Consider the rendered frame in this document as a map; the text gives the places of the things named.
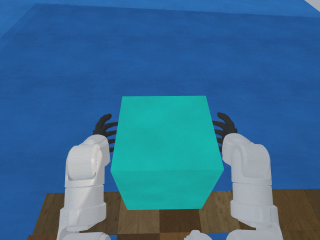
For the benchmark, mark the carton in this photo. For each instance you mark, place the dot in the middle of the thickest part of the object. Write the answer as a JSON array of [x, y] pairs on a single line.
[[166, 155]]

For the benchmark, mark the robot right shin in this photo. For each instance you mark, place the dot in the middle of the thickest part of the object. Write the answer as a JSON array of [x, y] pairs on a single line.
[[195, 231]]

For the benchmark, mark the robot right forearm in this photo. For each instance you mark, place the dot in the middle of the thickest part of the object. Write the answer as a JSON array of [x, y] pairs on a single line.
[[252, 202]]

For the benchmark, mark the robot right hand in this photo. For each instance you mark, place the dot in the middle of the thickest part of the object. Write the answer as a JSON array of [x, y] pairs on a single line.
[[228, 128]]

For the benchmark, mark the robot left forearm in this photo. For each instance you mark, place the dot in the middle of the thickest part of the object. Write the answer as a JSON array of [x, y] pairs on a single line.
[[84, 204]]

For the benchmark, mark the right robot upper arm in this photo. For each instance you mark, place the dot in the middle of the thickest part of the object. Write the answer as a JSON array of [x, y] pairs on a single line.
[[240, 234]]

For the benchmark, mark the robot left hand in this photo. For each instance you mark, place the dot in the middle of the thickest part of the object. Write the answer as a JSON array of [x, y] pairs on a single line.
[[101, 127]]

